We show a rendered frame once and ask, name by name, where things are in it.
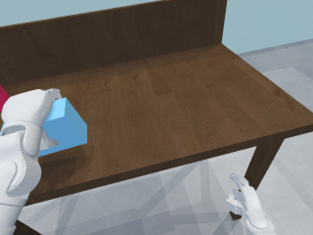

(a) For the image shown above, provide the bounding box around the sponge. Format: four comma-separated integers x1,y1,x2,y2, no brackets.
0,98,87,157

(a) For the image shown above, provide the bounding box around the left robot forearm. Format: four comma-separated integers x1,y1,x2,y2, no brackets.
0,120,42,235

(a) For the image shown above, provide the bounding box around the table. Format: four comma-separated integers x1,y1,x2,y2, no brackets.
0,0,313,235

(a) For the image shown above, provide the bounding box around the robot left hand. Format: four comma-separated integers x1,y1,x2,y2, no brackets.
1,88,62,151

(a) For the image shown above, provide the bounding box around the right robot forearm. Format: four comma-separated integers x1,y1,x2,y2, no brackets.
245,209,277,235

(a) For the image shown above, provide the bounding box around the robot right hand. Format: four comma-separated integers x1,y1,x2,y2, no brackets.
226,172,263,217

